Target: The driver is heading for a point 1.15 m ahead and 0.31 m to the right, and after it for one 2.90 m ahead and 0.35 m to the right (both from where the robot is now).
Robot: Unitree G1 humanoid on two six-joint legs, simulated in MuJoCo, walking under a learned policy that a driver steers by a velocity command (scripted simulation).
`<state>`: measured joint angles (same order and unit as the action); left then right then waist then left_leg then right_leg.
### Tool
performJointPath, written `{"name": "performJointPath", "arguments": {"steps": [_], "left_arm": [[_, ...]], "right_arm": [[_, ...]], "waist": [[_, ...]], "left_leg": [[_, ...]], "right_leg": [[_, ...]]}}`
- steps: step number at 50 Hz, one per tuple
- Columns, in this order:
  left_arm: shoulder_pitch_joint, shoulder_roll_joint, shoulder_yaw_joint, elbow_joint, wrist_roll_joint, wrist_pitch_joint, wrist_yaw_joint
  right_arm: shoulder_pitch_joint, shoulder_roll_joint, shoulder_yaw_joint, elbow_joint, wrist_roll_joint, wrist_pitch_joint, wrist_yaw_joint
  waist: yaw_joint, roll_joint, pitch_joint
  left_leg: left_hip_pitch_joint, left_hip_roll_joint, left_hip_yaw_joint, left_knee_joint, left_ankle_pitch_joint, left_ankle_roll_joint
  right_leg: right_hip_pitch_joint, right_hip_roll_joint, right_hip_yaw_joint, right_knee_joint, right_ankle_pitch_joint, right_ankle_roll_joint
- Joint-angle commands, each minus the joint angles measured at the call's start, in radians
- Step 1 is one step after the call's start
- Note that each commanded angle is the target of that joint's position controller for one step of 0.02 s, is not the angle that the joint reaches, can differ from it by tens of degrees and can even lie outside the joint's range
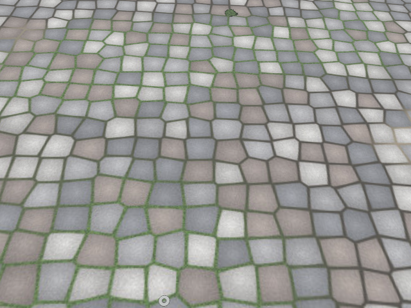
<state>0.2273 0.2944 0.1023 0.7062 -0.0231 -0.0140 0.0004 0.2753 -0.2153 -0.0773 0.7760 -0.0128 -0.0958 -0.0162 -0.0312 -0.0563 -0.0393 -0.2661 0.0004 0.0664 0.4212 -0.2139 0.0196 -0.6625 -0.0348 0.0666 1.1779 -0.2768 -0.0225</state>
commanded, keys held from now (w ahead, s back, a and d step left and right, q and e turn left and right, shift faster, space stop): w+e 0.58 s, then w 0.42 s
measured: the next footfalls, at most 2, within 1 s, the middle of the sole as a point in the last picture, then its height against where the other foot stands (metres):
right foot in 0.32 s outside the picture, level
left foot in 0.78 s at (222, 275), level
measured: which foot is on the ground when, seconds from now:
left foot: down 0.00-0.32, up 0.34-0.76, down 0.78-1.00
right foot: up 0.00-0.30, down 0.32-0.80, up 0.82-1.00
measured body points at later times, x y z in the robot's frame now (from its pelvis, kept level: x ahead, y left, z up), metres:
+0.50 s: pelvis +0.25 -0.09 +0.00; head +0.29 -0.11 +0.45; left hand +0.44 +0.14 -0.11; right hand +0.32 -0.40 -0.10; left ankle +0.28 +0.08 -0.65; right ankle +0.25 -0.17 -0.74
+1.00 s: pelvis +0.53 -0.13 +0.00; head +0.56 -0.13 +0.45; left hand +0.77 +0.05 -0.11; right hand +0.48 -0.41 -0.11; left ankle +0.58 -0.06 -0.74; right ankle +0.46 -0.27 -0.66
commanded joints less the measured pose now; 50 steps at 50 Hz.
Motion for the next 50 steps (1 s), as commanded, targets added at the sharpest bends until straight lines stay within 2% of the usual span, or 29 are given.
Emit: {"name": "performJointPath", "arguments": {"steps": [1,6,11,12,14,15,16,17,18,19,20,21,22,23,25,28,30,32,35,38,39,40,41,42,43,44,45,47,50], "left_arm": [[-0.053,0.019,0.004,-0.089,0.005,-0.004,0.0],[-0.166,-0.003,-0.007,-0.111,0.004,-0.011,-0.021],[-0.27,-0.002,-0.01,-0.154,-0.003,-0.016,-0.057],[-0.269,0.006,-0.006,-0.16,-0.003,-0.017,-0.06],[-0.192,0.041,0.015,-0.151,0.001,-0.015,-0.06],[-0.056,0.075,0.038,-0.115,0.0,-0.014,-0.057],[0.123,0.145,0.072,-0.068,0.0,-0.01,-0.043],[0.164,0.279,0.094,-0.058,-0.009,-0.017,-0.029],[0.221,0.259,0.074,-0.082,0.001,-0.031,-0.029],[0.208,0.18,0.05,-0.064,0.011,-0.039,-0.03],[0.15,0.134,0.035,-0.064,0.001,-0.044,-0.028],[0.064,0.103,0.023,-0.079,-0.001,-0.045,-0.026],[0.007,0.079,0.011,-0.096,0.006,-0.047,-0.025],[-0.017,0.08,0.01,-0.105,0.012,-0.048,-0.022],[-0.014,0.094,0.014,-0.095,0.008,-0.052,-0.013],[0.022,0.121,0.021,-0.073,0.0,-0.049,0.007],[0.053,0.12,0.021,-0.059,-0.003,-0.044,0.012],[0.1,0.117,0.019,-0.039,-0.003,-0.045,0.01],[0.144,0.108,0.015,-0.013,-0.005,-0.045,0.008],[0.129,0.113,0.017,-0.012,0.002,-0.036,0.01],[0.12,0.087,0.009,-0.021,0.006,-0.036,0.008],[0.113,0.049,-0.009,-0.047,0.022,-0.037,0.008],[0.272,-0.007,-0.026,-0.041,-0.009,-0.049,0.01],[0.256,0.065,-0.018,-0.023,-0.015,-0.055,0.01],[0.132,0.113,-0.007,-0.042,-0.015,-0.056,0.008],[0.056,0.105,-0.011,-0.062,-0.001,-0.056,0.009],[0.017,0.094,-0.01,-0.076,0.015,-0.06,0.008],[0.043,0.068,-0.01,-0.069,0.015,-0.057,0.004],[0.018,0.035,-0.02,-0.073,0.019,-0.05,0.006]], "right_arm": [[-0.03,-0.146,-0.037,-0.045,0.0,-0.018,-0.004],[-0.004,-0.179,-0.048,-0.009,0.011,-0.006,-0.013],[0.041,-0.223,-0.062,0.02,0.032,0.008,-0.005],[0.035,-0.237,-0.067,0.023,0.036,0.014,-0.005],[0.021,-0.271,-0.075,0.024,0.048,0.023,-0.008],[0.007,-0.275,-0.074,0.024,0.055,0.029,-0.01],[0.017,-0.246,-0.062,0.017,0.045,0.026,-0.015],[0.057,-0.116,-0.017,-0.051,-0.006,0.008,-0.006],[0.013,-0.134,-0.004,-0.078,0.021,-0.041,0.009],[-0.083,-0.193,-0.019,-0.098,0.058,-0.062,0.019],[-0.099,-0.186,-0.011,-0.097,0.049,-0.07,0.018],[-0.106,-0.188,-0.015,-0.086,0.019,-0.07,0.009],[-0.097,-0.2,-0.024,-0.084,0.005,-0.059,0.005],[-0.089,-0.198,-0.027,-0.089,0.004,-0.045,0.007],[-0.093,-0.168,-0.02,-0.097,-0.001,-0.025,0.008],[-0.206,-0.118,0.003,-0.128,-0.008,-0.018,0.012],[-0.275,-0.101,0.014,-0.139,0.0,-0.021,0.023],[-0.318,-0.111,0.014,-0.147,0.013,-0.025,0.035],[-0.345,-0.147,0.003,-0.166,0.018,-0.032,0.046],[-0.259,-0.175,-0.014,-0.155,0.016,-0.04,0.044],[-0.16,-0.2,-0.028,-0.134,0.006,-0.043,0.04],[0.001,-0.25,-0.041,-0.117,-0.005,-0.044,0.035],[0.108,-0.323,-0.062,-0.069,-0.009,-0.034,0.044],[0.126,-0.238,-0.042,-0.066,0.023,-0.03,0.051],[0.069,-0.189,-0.026,-0.075,0.026,-0.024,0.046],[0.005,-0.176,-0.016,-0.088,0.013,-0.015,0.043],[-0.029,-0.159,-0.009,-0.086,0.006,-0.011,0.043],[-0.047,-0.135,0.002,-0.082,0.0,-0.016,0.042],[-0.017,-0.169,-0.004,-0.054,0.014,-0.021,0.037]], "waist": [[0.015,0.139,0.017],[-0.021,0.144,0.038],[-0.051,0.146,0.097],[-0.04,0.155,0.098],[0.02,0.184,0.039],[0.101,0.17,-0.027],[0.179,0.127,-0.125],[0.116,-0.168,-0.186],[0.142,-0.174,-0.367],[0.168,-0.092,-0.262],[0.136,-0.041,-0.18],[0.088,0.026,-0.117],[0.049,0.02,-0.08],[0.024,0.014,-0.064],[0.006,0.029,-0.041],[0.034,0.015,0.007],[0.066,-0.015,0.016],[0.097,-0.028,0.016],[0.105,-0.038,0.032],[0.05,-0.062,0.02],[0.004,-0.046,-0.044],[-0.063,0.053,-0.184],[-0.017,0.378,-0.301],[-0.043,0.299,-0.255],[-0.062,0.187,-0.115],[-0.037,0.107,-0.045],[-0.015,0.093,0.01],[0.025,0.145,0.009],[0.028,0.145,0.013]], "left_leg": [[0.135,0.27,-0.197,-0.239,0.16,0.157],[0.192,0.259,-0.034,-0.233,0.23,0.124],[0.273,0.296,0.035,-0.195,0.257,0.106],[0.29,0.303,0.053,-0.165,0.35,0.098],[0.304,0.295,0.105,-0.009,0.739,0.079],[0.276,0.263,0.146,0.172,0.861,0.058],[0.082,0.228,0.162,0.431,0.73,0.017],[-0.399,0.071,0.132,0.831,-0.141,-0.052],[-0.558,-0.021,-0.123,1.006,-0.386,-0.046],[-0.655,0.031,-0.16,1.015,-0.286,-0.024],[-0.627,0.071,-0.154,0.934,-0.2,-0.007],[-0.554,0.105,-0.152,0.844,-0.143,-0.012],[-0.475,0.126,-0.154,0.778,-0.11,-0.02],[-0.425,0.128,-0.152,0.743,-0.094,-0.029],[-0.396,0.117,-0.13,0.654,-0.074,-0.055],[-0.357,0.077,-0.104,0.418,0.107,-0.076],[-0.289,0.039,-0.095,0.253,0.25,-0.074],[-0.239,0.021,-0.096,0.179,0.333,-0.068],[-0.245,0.024,-0.119,0.108,0.272,-0.031],[-0.133,0.002,-0.083,0.048,0.168,0.019],[0.019,0.02,-0.093,0.047,0.183,0.053],[0.274,0.169,-0.254,0.072,0.226,0.117],[0.594,0.368,-0.711,-0.024,0.001,0.295],[0.596,0.389,-0.867,-0.11,-0.261,0.29],[0.476,0.355,-0.729,-0.128,-0.276,0.246],[0.345,0.312,-0.607,-0.141,-0.181,0.218],[0.243,0.276,-0.531,-0.164,-0.075,0.217],[0.156,0.217,-0.425,-0.199,0.063,0.2],[0.136,0.212,-0.343,-0.235,0.199,0.22]], "right_leg": [[-0.152,-0.055,0.041,-0.075,0.1,0.021],[-0.108,-0.051,-0.008,-0.327,0.286,0.02],[-0.056,-0.033,-0.089,-0.483,0.193,-0.026],[-0.027,-0.02,-0.11,-0.504,0.141,-0.045],[0.136,0.053,-0.18,-0.538,0.045,-0.09],[0.325,0.105,-0.209,-0.622,0.103,-0.124],[0.645,0.095,-0.131,-0.637,0.166,-0.169],[1.0,-0.19,0.399,-0.689,0.107,-0.332],[1.105,-0.309,0.79,-0.868,-0.038,-0.436],[1.064,-0.275,0.638,-0.877,0.026,-0.373],[0.928,-0.231,0.503,-0.867,0.095,-0.332],[0.773,-0.192,0.406,-0.873,0.177,-0.299],[0.652,-0.161,0.343,-0.895,0.276,-0.286],[0.578,-0.148,0.326,-0.918,0.314,-0.286],[0.489,-0.132,0.28,-0.934,0.39,-0.291],[0.397,-0.072,0.198,-0.939,0.373,-0.253],[0.372,-0.044,0.168,-0.929,0.303,-0.222],[0.389,-0.066,0.19,-0.925,0.238,-0.21],[0.495,-0.119,0.259,-0.863,0.194,-0.195],[0.555,-0.119,0.279,-0.759,0.335,-0.159],[0.534,-0.067,0.241,-0.629,0.438,-0.132],[0.405,-0.002,0.169,-0.352,0.294,-0.093],[0.042,0.144,0.075,0.0,-0.2,-0.012],[-0.107,0.105,0.14,0.127,-0.294,-0.008],[-0.157,0.064,0.131,0.157,-0.204,-0.01],[-0.127,0.018,0.08,0.122,-0.123,-0.011],[-0.107,-0.013,0.06,0.057,-0.071,-0.01],[-0.015,-0.051,0.041,-0.031,-0.021,-0.005],[-0.027,-0.064,0.009,-0.141,0.027,0.016]]}}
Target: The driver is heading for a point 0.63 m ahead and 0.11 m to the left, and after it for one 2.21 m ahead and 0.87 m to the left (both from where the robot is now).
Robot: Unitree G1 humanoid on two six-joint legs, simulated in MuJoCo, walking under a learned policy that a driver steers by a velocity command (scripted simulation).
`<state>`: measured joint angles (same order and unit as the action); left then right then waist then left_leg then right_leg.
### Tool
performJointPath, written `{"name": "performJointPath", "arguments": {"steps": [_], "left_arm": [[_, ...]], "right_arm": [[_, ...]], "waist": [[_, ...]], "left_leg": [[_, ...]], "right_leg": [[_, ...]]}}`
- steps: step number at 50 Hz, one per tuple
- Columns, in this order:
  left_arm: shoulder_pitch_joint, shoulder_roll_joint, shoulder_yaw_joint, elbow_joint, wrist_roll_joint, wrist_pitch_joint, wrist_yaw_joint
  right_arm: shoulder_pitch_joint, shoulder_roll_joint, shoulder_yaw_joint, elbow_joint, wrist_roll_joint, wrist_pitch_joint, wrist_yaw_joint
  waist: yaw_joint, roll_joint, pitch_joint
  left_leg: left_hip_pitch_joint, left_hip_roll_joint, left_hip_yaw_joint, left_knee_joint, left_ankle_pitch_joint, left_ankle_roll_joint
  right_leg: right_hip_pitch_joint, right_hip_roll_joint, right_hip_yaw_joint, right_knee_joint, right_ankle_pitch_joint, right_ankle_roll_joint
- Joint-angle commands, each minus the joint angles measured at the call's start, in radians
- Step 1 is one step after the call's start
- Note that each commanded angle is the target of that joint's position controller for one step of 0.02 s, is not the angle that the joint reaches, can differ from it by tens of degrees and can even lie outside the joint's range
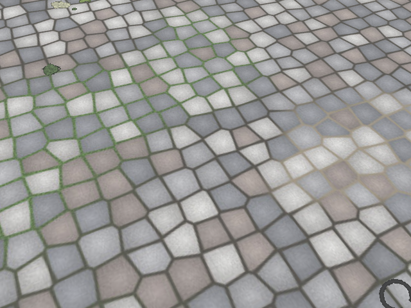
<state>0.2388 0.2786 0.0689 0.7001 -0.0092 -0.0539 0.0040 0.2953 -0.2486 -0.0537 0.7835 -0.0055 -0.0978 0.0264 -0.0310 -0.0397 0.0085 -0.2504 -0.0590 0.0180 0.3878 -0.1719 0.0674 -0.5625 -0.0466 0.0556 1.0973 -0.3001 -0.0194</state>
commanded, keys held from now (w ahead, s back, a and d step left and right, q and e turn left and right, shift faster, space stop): w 0.42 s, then w+q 0.58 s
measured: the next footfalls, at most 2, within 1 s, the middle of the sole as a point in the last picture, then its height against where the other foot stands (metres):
right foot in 0.34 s outside the picture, level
left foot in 0.88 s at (167, 271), level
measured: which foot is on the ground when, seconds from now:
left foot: down 0.00-0.34, up 0.36-0.86, down 0.88-1.00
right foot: up 0.00-0.32, down 0.34-0.88, up 0.90-1.00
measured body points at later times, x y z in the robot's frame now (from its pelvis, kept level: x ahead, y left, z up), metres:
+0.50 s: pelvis +0.26 -0.06 +0.00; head +0.29 -0.08 +0.45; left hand +0.39 +0.20 -0.10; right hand +0.36 -0.34 -0.13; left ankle +0.22 +0.08 -0.66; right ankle +0.30 -0.15 -0.74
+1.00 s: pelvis +0.53 +0.02 -0.01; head +0.57 +0.04 +0.43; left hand +0.55 +0.31 -0.13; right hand +0.75 -0.20 -0.11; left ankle +0.57 +0.10 -0.74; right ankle +0.46 -0.16 -0.64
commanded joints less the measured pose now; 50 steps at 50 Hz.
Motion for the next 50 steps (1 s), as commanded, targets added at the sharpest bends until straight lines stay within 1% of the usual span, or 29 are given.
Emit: {"name": "performJointPath", "arguments": {"steps": [1,7,10,12,14,15,16,17,18,19,20,21,22,23,25,29,34,38,40,41,42,43,44,45,46,47,48,49,50], "left_arm": [[-0.029,0.044,0.009,-0.076,0.007,-0.011,0.003],[-0.209,0.02,-0.008,-0.103,-0.002,-0.024,-0.015],[-0.29,0.025,-0.009,-0.13,-0.011,-0.031,-0.031],[-0.319,0.034,-0.008,-0.147,-0.013,-0.038,-0.043],[-0.28,0.057,0.001,-0.143,-0.01,-0.043,-0.049],[-0.199,0.079,0.013,-0.121,-0.005,-0.045,-0.046],[-0.054,0.125,0.036,-0.076,0.002,-0.044,-0.038],[0.146,0.201,0.058,-0.041,0.015,-0.04,-0.026],[0.182,0.27,0.068,-0.021,0.013,-0.035,-0.028],[0.197,0.173,0.046,-0.02,-0.001,-0.028,-0.027],[0.128,0.142,0.031,-0.024,-0.003,-0.027,-0.023],[0.066,0.123,0.023,-0.03,0.002,-0.025,-0.024],[0.016,0.097,0.015,-0.032,0.009,-0.026,-0.027],[-0.011,0.077,0.009,-0.032,0.018,-0.032,-0.028],[-0.024,0.078,0.012,-0.013,0.014,-0.05,-0.029],[0.003,0.114,0.024,0.033,0.024,-0.063,-0.016],[0.042,0.141,0.026,0.07,0.015,-0.057,-0.004],[0.1,0.161,0.034,0.112,0.001,-0.031,0.0],[0.094,0.177,0.039,0.117,-0.005,-0.014,0.006],[0.082,0.193,0.043,0.113,-0.007,-0.007,0.011],[0.073,0.208,0.047,0.109,-0.008,0.002,0.018],[0.058,0.212,0.047,0.104,-0.008,0.011,0.025],[0.066,0.193,0.037,0.09,0.001,0.009,0.033],[0.159,0.059,-0.009,0.035,0.036,-0.018,0.016],[0.103,0.093,-0.012,0.031,0.02,-0.061,-0.002],[-0.005,0.152,0.007,0.002,-0.024,-0.082,-0.015],[-0.044,0.139,0.0,-0.014,-0.024,-0.093,-0.013],[-0.051,0.135,0.003,-0.007,-0.001,-0.092,-0.005],[-0.036,0.145,0.012,-0.004,0.012,-0.081,0.0]], "right_arm": [[-0.026,-0.15,-0.032,-0.053,0.008,-0.016,-0.01],[0.055,-0.182,-0.033,-0.003,0.024,0.003,-0.019],[0.103,-0.191,-0.033,0.023,0.027,0.015,-0.019],[0.117,-0.201,-0.036,0.036,0.029,0.026,-0.022],[0.105,-0.22,-0.042,0.041,0.031,0.037,-0.028],[0.083,-0.228,-0.043,0.039,0.035,0.041,-0.031],[0.077,-0.211,-0.035,0.034,0.032,0.042,-0.033],[0.06,-0.162,-0.013,0.003,0.007,0.037,-0.036],[0.183,-0.054,0.02,-0.015,0.008,0.014,-0.029],[0.126,-0.154,-0.001,-0.001,0.026,-0.003,-0.022],[0.03,-0.192,-0.013,-0.032,0.043,-0.013,-0.016],[-0.023,-0.181,-0.011,-0.042,0.036,-0.015,-0.018],[-0.038,-0.171,-0.013,-0.042,0.023,-0.009,-0.019],[-0.016,-0.16,-0.015,-0.035,0.023,0.003,-0.017],[0.017,-0.119,-0.009,-0.023,0.029,0.029,-0.02],[-0.066,-0.105,-0.01,-0.051,0.025,0.046,-0.024],[-0.212,-0.078,0.001,-0.096,0.024,0.037,0.0],[-0.309,-0.076,0.005,-0.158,0.027,0.039,0.024],[-0.315,-0.088,-0.001,-0.184,0.026,0.041,0.037],[-0.291,-0.103,-0.009,-0.189,0.024,0.043,0.04],[-0.23,-0.125,-0.022,-0.182,0.022,0.046,0.04],[-0.091,-0.163,-0.047,-0.151,0.024,0.048,0.036],[0.081,-0.235,-0.082,-0.11,0.028,0.053,0.02],[0.125,-0.362,-0.108,-0.106,0.031,0.054,0.005],[0.157,-0.303,-0.087,-0.13,0.03,0.047,0.005],[0.128,-0.247,-0.069,-0.124,0.018,0.041,0.006],[0.07,-0.221,-0.063,-0.13,0.021,0.037,0.003],[-0.001,-0.193,-0.053,-0.144,0.021,0.039,0.001],[-0.047,-0.167,-0.043,-0.162,0.012,0.039,-0.002]], "waist": [[0.02,0.116,-0.028],[-0.045,0.112,0.008],[-0.072,0.112,0.036],[-0.07,0.12,0.047],[-0.032,0.137,0.025],[0.021,0.14,-0.023],[0.088,0.123,-0.12],[0.166,0.026,-0.277],[0.1,-0.244,-0.387],[0.147,-0.164,-0.368],[0.14,-0.112,-0.216],[0.11,-0.036,-0.141],[0.079,-0.013,-0.084],[0.045,-0.033,-0.067],[0.016,-0.046,-0.049],[0.027,-0.014,0.003],[0.085,-0.001,0.041],[0.117,0.005,0.073],[0.101,-0.012,0.064],[0.08,-0.033,0.035],[0.042,-0.054,-0.013],[-0.037,-0.044,-0.086],[-0.113,0.009,-0.179],[-0.04,0.276,-0.284],[-0.081,0.22,-0.436],[-0.102,0.158,-0.308],[-0.068,0.097,-0.197],[-0.023,0.047,-0.122],[0.017,0.065,-0.087]], "left_leg": [[0.124,0.273,-0.273,-0.213,0.184,0.174],[0.144,0.238,-0.145,-0.219,0.217,0.13],[0.199,0.269,-0.155,-0.193,0.213,0.129],[0.255,0.296,-0.168,-0.16,0.253,0.122],[0.288,0.307,-0.164,-0.096,0.388,0.104],[0.28,0.285,-0.134,-0.009,0.545,0.086],[0.22,0.237,-0.091,0.153,0.626,0.06],[0.01,0.183,-0.048,0.454,0.379,0.02],[-0.391,0.013,-0.034,0.784,-0.328,-0.042],[-0.517,0.054,-0.136,0.898,-0.402,-0.041],[-0.571,0.101,-0.115,0.908,-0.313,-0.036],[-0.54,0.143,-0.09,0.865,-0.226,-0.04],[-0.502,0.168,-0.087,0.81,-0.174,-0.05],[-0.442,0.191,-0.097,0.782,-0.138,-0.055],[-0.391,0.2,-0.098,0.745,-0.106,-0.069],[-0.459,0.191,-0.134,0.606,0.075,-0.088],[-0.426,0.161,-0.071,0.347,0.284,-0.067],[-0.483,0.148,-0.035,0.25,0.201,-0.033],[-0.459,0.122,0.006,0.227,0.096,-0.005],[-0.397,0.092,0.04,0.226,0.04,0.013],[-0.299,0.052,0.073,0.229,-0.008,0.033],[-0.112,0.005,0.094,0.179,0.02,0.063],[0.191,0.037,-0.009,0.156,0.07,0.11],[0.598,0.31,-0.529,0.126,0.005,0.293],[0.703,0.404,-0.865,-0.043,-0.095,0.364],[0.624,0.369,-0.712,-0.067,-0.075,0.3],[0.469,0.326,-0.58,-0.07,-0.013,0.264],[0.312,0.288,-0.48,-0.082,0.081,0.236],[0.192,0.257,-0.416,-0.107,0.168,0.225]], "right_leg": [[-0.144,-0.058,0.015,-0.118,0.092,0.02],[-0.077,-0.031,-0.025,-0.447,0.354,0.028],[-0.07,-0.012,-0.039,-0.523,0.344,0.017],[-0.072,0.001,-0.045,-0.562,0.281,-0.004],[0.011,0.023,-0.06,-0.604,0.216,-0.035],[0.141,0.051,-0.088,-0.642,0.225,-0.057],[0.365,0.053,-0.088,-0.648,0.258,-0.091],[0.686,-0.135,0.114,-0.599,0.322,-0.166],[0.996,-0.349,0.559,-0.68,0.162,-0.325],[0.976,-0.336,0.634,-0.752,0.01,-0.318],[0.848,-0.296,0.488,-0.777,0.034,-0.275],[0.707,-0.251,0.384,-0.802,0.113,-0.249],[0.592,-0.222,0.308,-0.837,0.182,-0.236],[0.512,-0.2,0.254,-0.872,0.222,-0.225],[0.424,-0.191,0.174,-0.929,0.256,-0.227],[0.404,-0.186,0.03,-0.976,0.338,-0.209],[0.456,-0.17,-0.11,-0.985,0.363,-0.158],[0.615,-0.22,-0.145,-0.931,0.414,-0.139],[0.671,-0.236,-0.169,-0.858,0.58,-0.118],[0.682,-0.235,-0.188,-0.794,0.756,-0.105],[0.683,-0.228,-0.207,-0.692,0.932,-0.09],[0.639,-0.198,-0.239,-0.509,1.013,-0.065],[0.443,-0.159,-0.249,-0.252,0.852,-0.025],[-0.036,0.014,-0.223,0.142,0.044,0.045],[-0.188,0.093,0.007,0.286,-0.29,0.042],[-0.277,0.033,0.048,0.301,-0.213,0.02],[-0.27,-0.009,0.033,0.227,-0.125,0.008],[-0.214,-0.044,0.024,0.137,-0.071,0.014],[-0.134,-0.068,0.026,0.079,-0.035,0.022]]}}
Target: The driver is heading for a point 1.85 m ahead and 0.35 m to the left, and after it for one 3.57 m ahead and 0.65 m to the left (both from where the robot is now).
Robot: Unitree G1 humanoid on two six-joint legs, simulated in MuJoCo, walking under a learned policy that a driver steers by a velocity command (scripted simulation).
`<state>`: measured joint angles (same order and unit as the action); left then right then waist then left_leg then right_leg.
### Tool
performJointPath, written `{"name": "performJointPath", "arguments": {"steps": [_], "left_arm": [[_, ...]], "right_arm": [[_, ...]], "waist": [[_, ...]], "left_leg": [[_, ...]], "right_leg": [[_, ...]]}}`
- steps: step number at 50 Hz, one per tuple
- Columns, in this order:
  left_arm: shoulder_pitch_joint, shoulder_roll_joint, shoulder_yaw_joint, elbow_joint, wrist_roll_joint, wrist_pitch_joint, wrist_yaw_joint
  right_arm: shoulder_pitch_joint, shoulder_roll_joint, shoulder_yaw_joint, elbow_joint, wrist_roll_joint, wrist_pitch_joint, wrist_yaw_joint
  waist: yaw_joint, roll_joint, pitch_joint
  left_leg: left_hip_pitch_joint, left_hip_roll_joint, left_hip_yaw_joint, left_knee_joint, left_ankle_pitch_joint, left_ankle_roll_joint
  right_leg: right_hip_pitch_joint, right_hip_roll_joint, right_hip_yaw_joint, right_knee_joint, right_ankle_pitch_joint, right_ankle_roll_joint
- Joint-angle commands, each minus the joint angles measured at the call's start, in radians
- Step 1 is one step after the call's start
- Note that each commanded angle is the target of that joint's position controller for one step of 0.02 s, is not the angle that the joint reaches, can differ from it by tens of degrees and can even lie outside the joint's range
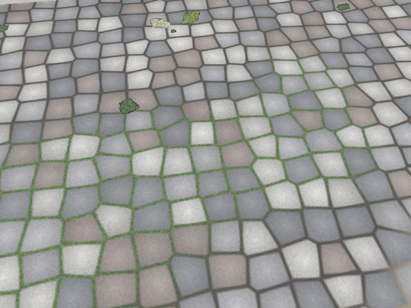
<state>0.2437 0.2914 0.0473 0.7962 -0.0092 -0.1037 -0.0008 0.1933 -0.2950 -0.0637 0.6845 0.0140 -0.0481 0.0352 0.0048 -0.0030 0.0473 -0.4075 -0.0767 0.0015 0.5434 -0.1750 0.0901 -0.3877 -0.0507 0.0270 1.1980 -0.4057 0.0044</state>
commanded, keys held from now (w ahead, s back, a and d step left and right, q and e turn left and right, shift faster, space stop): w+q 0.58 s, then w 0.42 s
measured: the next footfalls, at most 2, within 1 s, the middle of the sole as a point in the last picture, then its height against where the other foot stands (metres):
right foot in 0.36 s outside the picture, level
left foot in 0.86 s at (141, 272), level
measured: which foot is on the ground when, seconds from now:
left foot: down 0.00-0.36, up 0.38-0.84, down 0.86-1.00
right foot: up 0.00-0.34, down 0.36-0.86, up 0.88-1.00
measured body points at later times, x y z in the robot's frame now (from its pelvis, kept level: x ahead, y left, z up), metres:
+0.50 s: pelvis +0.28 -0.04 +0.01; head +0.30 -0.04 +0.46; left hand +0.35 +0.26 -0.08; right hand +0.45 -0.28 -0.11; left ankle +0.17 +0.07 -0.64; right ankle +0.35 -0.13 -0.73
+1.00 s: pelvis +0.51 +0.11 +0.01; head +0.53 +0.14 +0.45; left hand +0.44 +0.40 -0.12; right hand +0.77 -0.05 -0.08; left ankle +0.51 +0.21 -0.73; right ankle +0.49 -0.07 -0.64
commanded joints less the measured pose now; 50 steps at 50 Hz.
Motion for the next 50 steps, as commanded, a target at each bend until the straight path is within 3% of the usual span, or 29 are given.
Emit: {"name": "performJointPath", "arguments": {"steps": [1,4,8,12,15,17,18,19,20,21,22,23,25,29,34,37,39,41,42,43,44,45,46,47,48,49,50], "left_arm": [[-0.026,0.128,0.036,-0.102,0.017,-0.017,0.005],[-0.035,0.091,0.028,-0.111,0.027,0.009,0.01],[-0.194,0.052,0.01,-0.15,0.023,0.004,0.004],[-0.289,0.077,0.014,-0.179,0.003,-0.011,-0.015],[-0.261,0.115,0.032,-0.179,0.0,-0.024,-0.024],[-0.123,0.144,0.053,-0.145,0.006,-0.033,-0.017],[0.012,0.19,0.068,-0.133,0.024,-0.037,-0.009],[0.124,0.279,0.089,-0.105,0.039,-0.024,-0.005],[0.135,0.216,0.079,-0.097,0.009,-0.017,-0.013],[0.088,0.141,0.059,-0.113,0.005,-0.011,-0.008],[0.039,0.116,0.049,-0.119,0.014,-0.003,-0.005],[0.003,0.094,0.04,-0.113,0.018,0.002,-0.004],[-0.023,0.072,0.032,-0.101,0.023,-0.001,0.0],[-0.009,0.115,0.048,-0.064,0.016,-0.012,0.0],[0.025,0.145,0.05,-0.018,0.005,0.0,-0.004],[0.083,0.173,0.054,0.018,-0.013,0.013,-0.006],[0.108,0.189,0.058,0.042,-0.023,0.025,-0.007],[0.103,0.212,0.062,0.056,-0.03,0.037,-0.003],[0.09,0.214,0.059,0.061,-0.033,0.042,0.0],[0.1,0.187,0.047,0.059,-0.023,0.041,0.005],[0.112,0.109,0.018,0.02,0.012,0.031,0.004],[0.188,0.045,-0.008,0.015,0.01,0.008,-0.006],[0.098,0.145,0.021,0.012,-0.023,-0.003,-0.014],[0.024,0.153,0.024,-0.017,-0.038,-0.01,-0.017],[-0.003,0.137,0.021,-0.015,-0.024,-0.012,-0.01],[0.001,0.134,0.026,-0.011,-0.009,-0.006,-0.007],[0.03,0.121,0.025,-0.001,-0.007,0.006,-0.01]], "right_arm": [[0.033,-0.114,-0.031,-0.076,-0.013,-0.011,-0.013],[0.042,-0.139,-0.039,-0.071,-0.007,-0.017,-0.027],[0.1,-0.157,-0.046,-0.047,0.004,-0.009,-0.047],[0.161,-0.163,-0.049,-0.021,0.013,0.002,-0.052],[0.16,-0.156,-0.05,-0.018,0.01,0.01,-0.056],[0.138,-0.12,-0.039,-0.03,0.006,0.014,-0.055],[0.134,-0.064,-0.017,-0.047,-0.003,0.009,-0.05],[0.267,0.0,0.002,-0.073,0.015,0.0,-0.051],[0.284,-0.084,-0.007,-0.063,0.027,-0.005,-0.053],[0.186,-0.154,-0.027,-0.062,0.025,0.0,-0.053],[0.115,-0.157,-0.031,-0.076,0.013,0.007,-0.053],[0.075,-0.144,-0.033,-0.09,0.002,0.008,-0.05],[0.082,-0.107,-0.033,-0.096,0.013,0.017,-0.039],[0.037,-0.056,-0.019,-0.123,0.009,0.031,-0.034],[-0.086,-0.019,0.002,-0.14,0.004,0.009,-0.012],[-0.181,-0.017,0.008,-0.168,0.008,-0.001,0.005],[-0.209,-0.032,0.005,-0.184,0.009,-0.003,0.012],[-0.158,-0.065,-0.011,-0.178,0.0,-0.004,0.012],[-0.039,-0.095,-0.031,-0.143,-0.005,-0.004,0.009],[0.113,-0.149,-0.058,-0.094,-0.006,0.001,-0.002],[0.267,-0.243,-0.081,-0.07,-0.016,0.01,-0.023],[0.257,-0.274,-0.074,-0.073,-0.012,0.005,-0.019],[0.233,-0.184,-0.051,-0.071,-0.008,-0.002,-0.013],[0.175,-0.156,-0.039,-0.067,-0.006,-0.009,-0.011],[0.115,-0.13,-0.032,-0.065,-0.006,-0.013,-0.01],[0.072,-0.104,-0.024,-0.067,-0.012,-0.017,-0.006],[0.048,-0.086,-0.019,-0.068,-0.019,-0.023,-0.005]], "waist": [[0.005,0.05,-0.115],[0.02,0.054,-0.092],[-0.04,0.078,-0.064],[-0.076,0.096,-0.053],[-0.048,0.126,-0.056],[0.026,0.132,-0.112],[0.088,0.057,-0.234],[0.049,-0.239,-0.369],[0.058,-0.278,-0.351],[0.086,-0.163,-0.216],[0.078,-0.096,-0.136],[0.061,-0.08,-0.077],[0.024,-0.12,-0.043],[0.017,-0.086,-0.025],[0.053,-0.055,-0.006],[0.08,-0.053,0.023],[0.073,-0.066,0.033],[0.021,-0.093,-0.009],[-0.054,-0.089,-0.081],[-0.122,-0.073,-0.176],[-0.158,0.096,-0.32],[-0.089,0.263,-0.453],[-0.123,0.152,-0.374],[-0.105,0.139,-0.226],[-0.07,0.074,-0.16],[-0.036,0.082,-0.115],[-0.004,0.093,-0.109]], "left_leg": [[0.278,0.254,-0.379,-0.287,0.204,0.203],[0.169,0.219,-0.297,-0.314,0.298,0.208],[0.131,0.16,-0.241,-0.297,0.201,0.148],[0.18,0.188,-0.323,-0.248,0.09,0.126],[0.253,0.218,-0.415,-0.161,0.072,0.104],[0.232,0.165,-0.405,-0.036,0.129,0.063],[0.134,0.109,-0.333,0.204,0.059,0.025],[-0.212,-0.04,-0.185,0.547,-0.326,-0.052],[-0.379,0.026,-0.184,0.717,-0.415,-0.069],[-0.419,0.071,-0.184,0.772,-0.321,-0.077],[-0.397,0.105,-0.147,0.764,-0.244,-0.082],[-0.373,0.13,-0.141,0.721,-0.193,-0.084],[-0.299,0.169,-0.125,0.662,-0.144,-0.082],[-0.332,0.189,-0.103,0.546,-0.068,-0.101],[-0.262,0.165,-0.056,0.243,0.146,-0.089],[-0.226,0.147,-0.011,0.116,0.154,-0.072],[-0.214,0.134,0.004,0.062,0.087,-0.047],[-0.094,0.09,0.041,0.009,0.021,-0.01],[0.088,0.055,0.07,-0.044,0.064,0.018],[0.343,0.057,0.05,-0.034,0.105,0.044],[0.691,0.29,-0.277,-0.011,0.119,0.132],[0.824,0.473,-0.72,-0.162,-0.004,0.263],[0.762,0.441,-0.66,-0.2,-0.067,0.226],[0.623,0.4,-0.497,-0.217,0.002,0.191],[0.492,0.352,-0.396,-0.237,0.08,0.166],[0.387,0.32,-0.325,-0.268,0.159,0.156],[0.321,0.301,-0.289,-0.304,0.182,0.154]], "right_leg": [[-0.258,-0.068,0.054,-0.052,0.089,0.009],[-0.23,-0.052,0.026,-0.176,0.167,0.053],[-0.181,-0.001,0.021,-0.49,0.422,0.071],[-0.12,0.041,0.042,-0.65,0.477,0.058],[-0.066,0.048,0.061,-0.706,0.369,0.022],[0.138,0.042,0.038,-0.765,0.348,-0.026],[0.377,-0.098,0.161,-0.745,0.308,-0.087],[0.728,-0.333,0.586,-0.803,0.139,-0.252],[0.737,-0.389,0.792,-0.879,-0.111,-0.28],[0.621,-0.342,0.647,-0.901,-0.147,-0.232],[0.499,-0.295,0.495,-0.908,-0.033,-0.196],[0.397,-0.253,0.393,-0.93,0.083,-0.184],[0.292,-0.201,0.25,-0.979,0.203,-0.167],[0.277,-0.217,0.11,-1.036,0.364,-0.2],[0.294,-0.18,-0.037,-1.048,0.458,-0.184],[0.344,-0.203,-0.056,-1.043,0.458,-0.177],[0.408,-0.233,-0.052,-1.015,0.528,-0.169],[0.447,-0.235,-0.077,-0.911,0.79,-0.149],[0.423,-0.207,-0.119,-0.769,0.936,-0.125],[0.305,-0.164,-0.155,-0.574,0.907,-0.091],[-0.009,-0.082,-0.182,-0.211,0.508,-0.038],[-0.25,0.062,-0.03,0.043,-0.189,-0.008],[-0.35,0.008,0.056,0.12,-0.163,-0.016],[-0.392,-0.032,0.03,0.099,-0.076,-0.026],[-0.36,-0.068,0.019,0.041,0.008,-0.025],[-0.31,-0.09,0.021,-0.012,0.063,-0.019],[-0.25,-0.105,0.031,-0.034,0.103,-0.013]]}}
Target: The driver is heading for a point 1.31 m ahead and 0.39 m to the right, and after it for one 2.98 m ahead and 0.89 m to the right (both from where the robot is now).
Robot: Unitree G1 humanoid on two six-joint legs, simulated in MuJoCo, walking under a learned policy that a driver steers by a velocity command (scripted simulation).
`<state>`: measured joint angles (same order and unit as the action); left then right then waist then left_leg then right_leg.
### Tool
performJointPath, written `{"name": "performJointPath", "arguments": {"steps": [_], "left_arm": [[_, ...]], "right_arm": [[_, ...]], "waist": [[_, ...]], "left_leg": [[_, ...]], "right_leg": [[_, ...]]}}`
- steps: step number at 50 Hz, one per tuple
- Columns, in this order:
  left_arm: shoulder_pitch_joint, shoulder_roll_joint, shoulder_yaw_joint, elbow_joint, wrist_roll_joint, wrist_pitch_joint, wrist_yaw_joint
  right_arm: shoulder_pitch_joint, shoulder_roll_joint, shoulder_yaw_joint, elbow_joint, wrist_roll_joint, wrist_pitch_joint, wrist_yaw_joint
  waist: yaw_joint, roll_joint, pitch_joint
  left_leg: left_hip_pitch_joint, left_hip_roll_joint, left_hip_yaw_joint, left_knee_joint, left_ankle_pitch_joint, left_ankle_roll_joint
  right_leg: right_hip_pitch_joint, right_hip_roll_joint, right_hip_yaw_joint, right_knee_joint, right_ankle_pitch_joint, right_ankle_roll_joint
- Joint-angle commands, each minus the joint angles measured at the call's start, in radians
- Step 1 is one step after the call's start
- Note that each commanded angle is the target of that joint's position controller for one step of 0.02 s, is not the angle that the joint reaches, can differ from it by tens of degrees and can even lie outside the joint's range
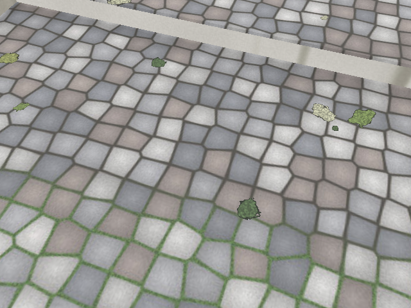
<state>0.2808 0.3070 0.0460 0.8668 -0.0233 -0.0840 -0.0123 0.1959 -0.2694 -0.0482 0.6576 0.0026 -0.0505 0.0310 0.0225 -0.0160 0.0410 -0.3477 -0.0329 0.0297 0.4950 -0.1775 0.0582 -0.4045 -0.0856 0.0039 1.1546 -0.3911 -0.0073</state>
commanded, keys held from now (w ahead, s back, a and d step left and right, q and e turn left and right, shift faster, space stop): w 0.90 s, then w+e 0.10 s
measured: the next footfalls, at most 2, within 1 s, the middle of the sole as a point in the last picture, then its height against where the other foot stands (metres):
right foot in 0.38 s outside the picture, level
left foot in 0.94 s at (189, 238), level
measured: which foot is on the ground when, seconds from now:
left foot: down 0.00-0.40, up 0.42-0.92, down 0.94-1.00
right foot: up 0.00-0.36, down 0.38-0.94, up 0.96-1.00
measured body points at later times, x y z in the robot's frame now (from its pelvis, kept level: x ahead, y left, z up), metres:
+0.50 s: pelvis +0.28 -0.06 -0.01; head +0.31 -0.08 +0.44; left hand +0.43 +0.20 -0.11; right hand +0.33 -0.34 -0.14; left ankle +0.14 +0.08 -0.65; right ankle +0.35 -0.15 -0.74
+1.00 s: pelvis +0.56 -0.01 -0.01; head +0.59 +0.00 +0.44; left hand +0.56 +0.27 -0.15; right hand +0.75 -0.26 -0.09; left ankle +0.65 +0.08 -0.74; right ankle +0.38 -0.15 -0.67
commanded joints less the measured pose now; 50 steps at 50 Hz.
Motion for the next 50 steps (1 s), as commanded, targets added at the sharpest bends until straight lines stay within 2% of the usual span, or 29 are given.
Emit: {"name": "performJointPath", "arguments": {"steps": [1,3,6,10,14,17,18,19,20,21,22,23,24,25,26,27,28,30,33,36,40,42,44,45,46,47,48,49,50], "left_arm": [[0.011,0.085,0.024,-0.064,0.007,-0.003,0.002],[-0.007,0.063,0.02,-0.068,0.013,0.014,0.005],[-0.111,0.048,0.014,-0.1,0.024,0.016,0.005],[-0.247,0.026,-0.001,-0.131,0.015,0.002,-0.014],[-0.328,0.046,-0.001,-0.169,0.01,-0.006,-0.034],[-0.286,0.075,0.009,-0.167,0.013,-0.012,-0.042],[-0.211,0.095,0.022,-0.147,0.015,-0.013,-0.039],[-0.062,0.138,0.046,-0.101,0.018,-0.013,-0.031],[0.109,0.212,0.066,-0.07,0.025,-0.01,-0.021],[0.151,0.271,0.078,-0.049,0.023,-0.005,-0.027],[0.139,0.17,0.051,-0.062,0.005,-0.006,-0.028],[0.07,0.136,0.04,-0.073,0.008,-0.008,-0.024],[0.003,0.123,0.035,-0.086,0.017,-0.007,-0.021],[-0.041,0.098,0.028,-0.091,0.026,-0.008,-0.021],[-0.062,0.078,0.021,-0.094,0.038,-0.012,-0.02],[-0.068,0.071,0.019,-0.091,0.037,-0.016,-0.021],[-0.065,0.074,0.02,-0.085,0.031,-0.021,-0.021],[-0.051,0.098,0.026,-0.07,0.025,-0.026,-0.014],[-0.018,0.119,0.032,-0.05,0.023,-0.018,-0.001],[0.023,0.13,0.033,-0.029,0.014,-0.011,0.006],[0.096,0.141,0.037,0.011,0.006,0.007,0.008],[0.104,0.149,0.042,0.025,0.003,0.019,0.012],[0.09,0.162,0.048,0.029,0.001,0.029,0.018],[0.067,0.17,0.051,0.026,0.0,0.033,0.02],[0.063,0.15,0.043,0.024,0.001,0.038,0.021],[0.066,0.102,0.021,0.001,0.02,0.036,0.021],[0.193,-0.025,-0.016,-0.013,0.021,0.016,0.013],[0.144,0.07,0.006,0.005,-0.002,-0.002,0.009],[0.053,0.132,0.026,-0.027,-0.028,-0.012,0.006]], "right_arm": [[0.038,-0.11,-0.036,-0.035,-0.006,-0.028,-0.002],[0.042,-0.124,-0.04,-0.014,-0.002,-0.042,-0.006],[0.077,-0.14,-0.044,0.021,-0.002,-0.044,-0.019],[0.131,-0.17,-0.05,0.062,0.005,-0.036,-0.03],[0.187,-0.186,-0.057,0.114,0.016,-0.023,-0.034],[0.18,-0.2,-0.063,0.134,0.019,-0.008,-0.042],[0.161,-0.205,-0.064,0.134,0.019,-0.001,-0.044],[0.161,-0.182,-0.054,0.134,0.013,0.005,-0.047],[0.186,-0.132,-0.03,0.113,-0.009,0.007,-0.052],[0.32,-0.018,0.0,0.104,-0.002,-0.014,-0.039],[0.249,-0.12,-0.018,0.117,0.014,-0.034,-0.034],[0.149,-0.165,-0.032,0.087,0.037,-0.046,-0.029],[0.092,-0.158,-0.028,0.074,0.033,-0.051,-0.034],[0.061,-0.151,-0.032,0.07,0.017,-0.049,-0.038],[0.081,-0.14,-0.034,0.073,0.013,-0.041,-0.037],[0.103,-0.123,-0.033,0.081,0.012,-0.032,-0.038],[0.114,-0.106,-0.03,0.086,0.011,-0.023,-0.039],[0.072,-0.09,-0.025,0.074,0.004,-0.012,-0.042],[-0.019,-0.076,-0.02,0.054,0.0,-0.014,-0.039],[-0.118,-0.054,-0.01,0.035,0.004,-0.025,-0.028],[-0.229,-0.056,-0.005,0.001,0.015,-0.035,-0.007],[-0.251,-0.068,-0.007,-0.013,0.016,-0.04,0.005],[-0.212,-0.091,-0.015,-0.006,0.014,-0.044,0.011],[-0.141,-0.113,-0.026,0.013,0.011,-0.046,0.009],[0.0,-0.153,-0.05,0.058,0.006,-0.046,0.002],[0.183,-0.22,-0.072,0.094,-0.006,-0.045,-0.01],[0.24,-0.3,-0.09,0.115,-0.009,-0.038,-0.011],[0.246,-0.197,-0.064,0.108,0.0,-0.037,-0.012],[0.177,-0.16,-0.05,0.103,-0.002,-0.04,-0.016]], "waist": [[-0.007,0.107,-0.102],[0.006,0.091,-0.071],[-0.018,0.07,-0.025],[-0.069,0.072,0.012],[-0.089,0.075,0.037],[-0.052,0.096,0.006],[-0.006,0.102,-0.041],[0.06,0.086,-0.138],[0.111,-0.029,-0.293],[0.035,-0.312,-0.403],[0.085,-0.202,-0.375],[0.08,-0.145,-0.235],[0.055,-0.058,-0.158],[0.031,-0.035,-0.098],[-0.002,-0.062,-0.093],[-0.018,-0.071,-0.092],[-0.027,-0.069,-0.086],[-0.028,-0.052,-0.051],[-0.005,-0.034,-0.023],[0.031,-0.037,-0.003],[0.07,-0.039,0.029],[0.062,-0.047,0.035],[0.027,-0.064,0.01],[-0.019,-0.072,-0.033],[-0.087,-0.052,-0.12],[-0.157,0.03,-0.27],[-0.1,0.294,-0.4],[-0.144,0.226,-0.401],[-0.139,0.173,-0.245]], "left_leg": [[0.226,0.254,-0.297,-0.287,0.198,0.195],[0.185,0.25,-0.244,-0.329,0.242,0.206],[0.194,0.233,-0.179,-0.355,0.255,0.192],[0.2,0.212,-0.111,-0.367,0.189,0.155],[0.321,0.268,-0.127,-0.319,0.187,0.14],[0.402,0.291,-0.132,-0.231,0.35,0.111],[0.404,0.267,-0.11,-0.139,0.514,0.092],[0.356,0.212,-0.069,0.043,0.6,0.065],[0.163,0.148,-0.021,0.357,0.338,0.026],[-0.237,-0.041,-0.05,0.686,-0.341,-0.041],[-0.351,-0.001,-0.175,0.795,-0.406,-0.03],[-0.416,0.049,-0.152,0.805,-0.319,-0.017],[-0.393,0.101,-0.12,0.763,-0.227,-0.014],[-0.361,0.132,-0.112,0.705,-0.169,-0.018],[-0.298,0.157,-0.121,0.675,-0.129,-0.02],[-0.262,0.164,-0.119,0.649,-0.113,-0.026],[-0.251,0.169,-0.111,0.621,-0.106,-0.034],[-0.288,0.178,-0.1,0.544,-0.052,-0.056],[-0.331,0.178,-0.088,0.37,0.113,-0.076],[-0.287,0.147,-0.056,0.188,0.251,-0.077],[-0.288,0.118,-0.042,0.067,0.26,-0.064],[-0.296,0.111,-0.049,0.029,0.2,-0.04],[-0.227,0.091,-0.037,0.005,0.126,-0.012],[-0.118,0.063,-0.01,-0.015,0.11,0.007],[0.096,0.041,0.006,-0.033,0.124,0.035],[0.411,0.188,-0.147,0.011,0.152,0.093],[0.758,0.429,-0.601,-0.074,-0.048,0.243],[0.733,0.437,-0.712,-0.167,-0.187,0.233],[0.608,0.408,-0.563,-0.192,-0.176,0.186]], "right_leg": [[-0.206,-0.07,0.051,-0.011,0.111,0.007],[-0.222,-0.071,0.046,-0.072,0.162,0.027],[-0.28,-0.068,0.047,-0.248,0.319,0.044],[-0.222,-0.021,0.013,-0.494,0.499,0.036],[-0.238,0.0,0.024,-0.602,0.459,0.001],[-0.163,0.028,0.002,-0.641,0.343,-0.041],[-0.047,0.062,-0.033,-0.661,0.326,-0.062],[0.163,0.081,-0.051,-0.66,0.344,-0.091],[0.465,-0.093,0.148,-0.625,0.388,-0.154],[0.774,-0.288,0.64,-0.756,0.122,-0.313],[0.763,-0.275,0.713,-0.846,-0.038,-0.288],[0.645,-0.252,0.572,-0.864,-0.026,-0.247],[0.509,-0.22,0.47,-0.88,0.067,-0.227],[0.393,-0.189,0.394,-0.907,0.169,-0.224],[0.324,-0.166,0.345,-0.93,0.239,-0.22],[0.289,-0.152,0.311,-0.956,0.274,-0.225],[0.264,-0.146,0.276,-0.977,0.307,-0.233],[0.237,-0.145,0.22,-1.015,0.364,-0.244],[0.26,-0.119,0.142,-1.036,0.416,-0.224],[0.271,-0.089,0.073,-1.039,0.423,-0.195],[0.367,-0.129,0.075,-1.006,0.411,-0.192],[0.435,-0.163,0.088,-0.967,0.453,-0.181],[0.478,-0.179,0.09,-0.905,0.571,-0.162],[0.477,-0.163,0.071,-0.825,0.722,-0.147],[0.423,-0.112,0.044,-0.658,0.813,-0.122],[0.23,-0.055,0.012,-0.374,0.607,-0.088],[-0.182,0.13,-0.014,-0.013,-0.028,-0.019],[-0.292,0.107,0.129,0.119,-0.187,-0.025],[-0.354,0.061,0.131,0.145,-0.112,-0.038]]}}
